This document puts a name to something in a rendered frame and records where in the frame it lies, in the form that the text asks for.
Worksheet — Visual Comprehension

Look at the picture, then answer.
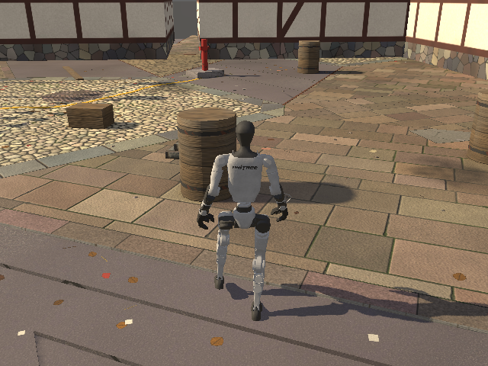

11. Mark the left robot hand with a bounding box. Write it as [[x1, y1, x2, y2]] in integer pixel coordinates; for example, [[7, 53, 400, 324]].
[[197, 212, 214, 230]]

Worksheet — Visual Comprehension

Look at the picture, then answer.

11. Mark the robot left forearm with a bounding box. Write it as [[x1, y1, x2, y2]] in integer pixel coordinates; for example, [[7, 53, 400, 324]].
[[199, 185, 215, 216]]

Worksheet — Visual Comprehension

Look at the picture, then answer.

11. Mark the right robot hand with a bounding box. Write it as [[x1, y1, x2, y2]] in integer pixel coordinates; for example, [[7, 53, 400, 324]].
[[271, 207, 288, 222]]

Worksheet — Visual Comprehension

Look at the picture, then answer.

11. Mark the robot right forearm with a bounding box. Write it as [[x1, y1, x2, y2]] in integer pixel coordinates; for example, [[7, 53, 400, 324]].
[[274, 184, 287, 210]]

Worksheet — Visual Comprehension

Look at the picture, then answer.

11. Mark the robot right thigh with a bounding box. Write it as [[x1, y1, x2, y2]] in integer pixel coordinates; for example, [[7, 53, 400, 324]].
[[252, 214, 271, 273]]

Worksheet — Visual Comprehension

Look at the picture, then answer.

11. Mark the robot right upper arm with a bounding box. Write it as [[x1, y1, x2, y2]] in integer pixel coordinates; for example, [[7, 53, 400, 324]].
[[261, 154, 281, 196]]

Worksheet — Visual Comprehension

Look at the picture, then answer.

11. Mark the robot right shin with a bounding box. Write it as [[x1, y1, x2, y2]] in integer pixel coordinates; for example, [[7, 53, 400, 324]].
[[253, 260, 265, 310]]

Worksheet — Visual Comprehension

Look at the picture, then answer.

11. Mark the robot left upper arm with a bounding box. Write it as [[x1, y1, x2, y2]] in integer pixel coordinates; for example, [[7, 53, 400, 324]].
[[208, 154, 229, 197]]

